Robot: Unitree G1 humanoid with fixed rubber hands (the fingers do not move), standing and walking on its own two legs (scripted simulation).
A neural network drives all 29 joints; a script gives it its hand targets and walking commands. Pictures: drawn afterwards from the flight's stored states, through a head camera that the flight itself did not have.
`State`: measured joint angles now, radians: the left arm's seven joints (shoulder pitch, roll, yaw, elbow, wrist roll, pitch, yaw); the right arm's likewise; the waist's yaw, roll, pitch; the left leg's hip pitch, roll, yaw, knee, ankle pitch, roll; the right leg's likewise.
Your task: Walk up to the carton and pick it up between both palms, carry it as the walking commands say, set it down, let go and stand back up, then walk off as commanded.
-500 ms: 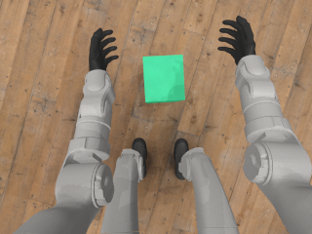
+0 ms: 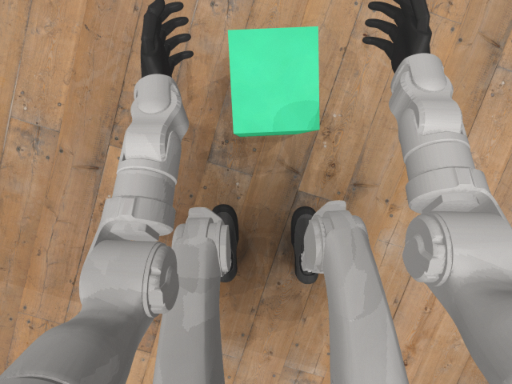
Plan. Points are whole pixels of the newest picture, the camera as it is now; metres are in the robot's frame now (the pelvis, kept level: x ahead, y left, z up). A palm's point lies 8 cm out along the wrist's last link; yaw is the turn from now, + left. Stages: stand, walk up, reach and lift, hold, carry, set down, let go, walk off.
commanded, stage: reach and lift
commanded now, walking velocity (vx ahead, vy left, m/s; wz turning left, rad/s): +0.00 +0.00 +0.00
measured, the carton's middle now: (269, 94) +0.49 -0.03 -0.39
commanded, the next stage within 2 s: none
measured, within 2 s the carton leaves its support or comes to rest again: neither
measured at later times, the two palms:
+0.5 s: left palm (182, 85) +0.50 +0.13 -0.29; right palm (361, 83) +0.49 -0.19 -0.30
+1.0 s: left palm (189, 73) +0.53 +0.12 -0.33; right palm (359, 82) +0.50 -0.20 -0.34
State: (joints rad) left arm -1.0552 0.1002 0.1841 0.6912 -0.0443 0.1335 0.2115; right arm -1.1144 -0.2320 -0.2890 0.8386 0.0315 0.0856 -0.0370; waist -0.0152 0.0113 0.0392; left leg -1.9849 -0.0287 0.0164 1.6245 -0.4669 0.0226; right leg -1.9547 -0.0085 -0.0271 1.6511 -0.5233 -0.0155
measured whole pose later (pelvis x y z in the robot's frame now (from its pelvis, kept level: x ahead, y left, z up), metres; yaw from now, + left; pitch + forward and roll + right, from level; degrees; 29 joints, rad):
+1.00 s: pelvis -0.03 -0.01 -0.16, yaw +0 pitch +30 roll +2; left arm -1.52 0.32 0.04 1.14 -0.32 0.04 0.19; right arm -1.41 -0.40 0.11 1.01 0.33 0.06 -0.13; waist -0.03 0.03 0.52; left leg -2.18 -0.04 0.02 2.23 -0.57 -0.01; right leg -2.17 0.01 -0.02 2.27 -0.62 -0.04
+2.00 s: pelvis -0.01 +0.00 -0.19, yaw -1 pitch +34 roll +2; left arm -1.36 0.10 0.27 1.09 -0.08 0.11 0.22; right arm -1.36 -0.19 -0.13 1.07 0.00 0.18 -0.13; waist -0.01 0.06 0.26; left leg -2.28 -0.11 0.00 2.33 -0.65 -0.06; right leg -2.27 0.06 0.01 2.36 -0.68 0.00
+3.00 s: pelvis -0.05 +0.01 -0.11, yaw -6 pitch +26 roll +3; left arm -1.31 0.02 0.35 0.50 -0.01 0.41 0.30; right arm -1.39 -0.16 -0.17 0.63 0.00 0.43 -0.16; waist 0.02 -0.02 0.53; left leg -1.97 -0.17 -0.06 2.06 -0.56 -0.11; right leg -2.01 0.17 0.08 2.08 -0.52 0.06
